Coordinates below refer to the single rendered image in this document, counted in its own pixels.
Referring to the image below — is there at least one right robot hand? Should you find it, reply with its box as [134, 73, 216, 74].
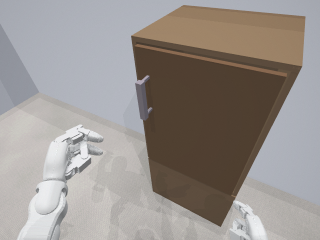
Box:
[229, 200, 269, 240]

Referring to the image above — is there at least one handle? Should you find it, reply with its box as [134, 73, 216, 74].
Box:
[135, 75, 153, 121]

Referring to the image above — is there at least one left robot hand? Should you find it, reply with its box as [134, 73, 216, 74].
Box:
[42, 124, 104, 183]

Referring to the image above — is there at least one cupboard door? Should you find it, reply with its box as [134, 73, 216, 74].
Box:
[134, 44, 287, 196]

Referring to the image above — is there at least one robot left forearm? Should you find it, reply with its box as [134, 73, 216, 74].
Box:
[16, 180, 68, 240]

